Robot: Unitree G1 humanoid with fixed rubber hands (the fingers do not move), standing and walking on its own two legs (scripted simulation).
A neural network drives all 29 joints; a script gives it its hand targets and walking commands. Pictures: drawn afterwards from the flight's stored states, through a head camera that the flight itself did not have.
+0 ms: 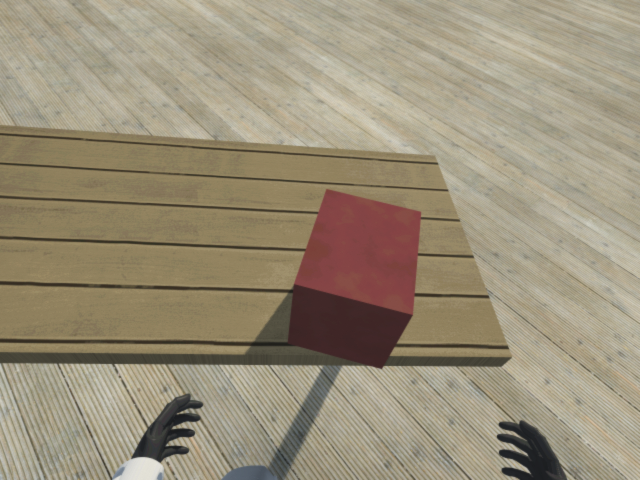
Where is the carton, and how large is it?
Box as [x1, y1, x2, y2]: [288, 189, 420, 368]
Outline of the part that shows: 326,189 294,282 288,343 381,368 412,315 420,212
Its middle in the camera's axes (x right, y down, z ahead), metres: +0.06 +0.06 +0.67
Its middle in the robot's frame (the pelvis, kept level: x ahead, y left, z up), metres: +0.46 -0.06 -0.07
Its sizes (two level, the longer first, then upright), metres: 0.213 0.170 0.184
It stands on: a table, 0.58 m high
